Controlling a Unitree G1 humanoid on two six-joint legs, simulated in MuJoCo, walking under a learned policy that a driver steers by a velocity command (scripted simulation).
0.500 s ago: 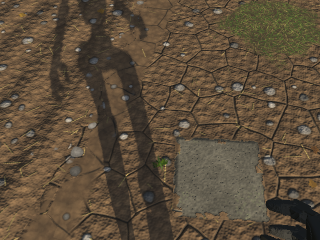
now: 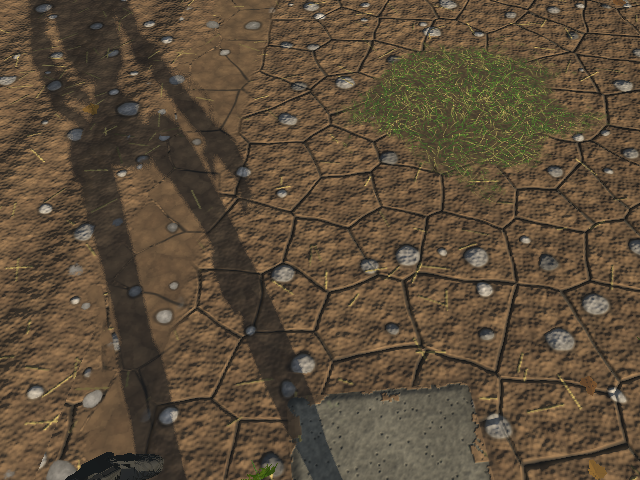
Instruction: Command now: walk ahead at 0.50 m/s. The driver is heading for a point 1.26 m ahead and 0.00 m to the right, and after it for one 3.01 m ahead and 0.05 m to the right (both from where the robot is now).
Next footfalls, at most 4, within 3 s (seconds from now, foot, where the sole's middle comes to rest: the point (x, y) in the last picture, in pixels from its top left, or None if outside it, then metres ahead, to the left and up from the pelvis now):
0.02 right None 0.19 -0.11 -0.77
0.56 left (266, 470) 0.49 0.11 -0.77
1.10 right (366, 332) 0.79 -0.13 -0.77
1.64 left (262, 238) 1.09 0.11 -0.77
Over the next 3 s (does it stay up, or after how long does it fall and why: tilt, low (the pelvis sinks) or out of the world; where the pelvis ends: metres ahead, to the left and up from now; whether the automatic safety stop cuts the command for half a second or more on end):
stays up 1.25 0.01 0.01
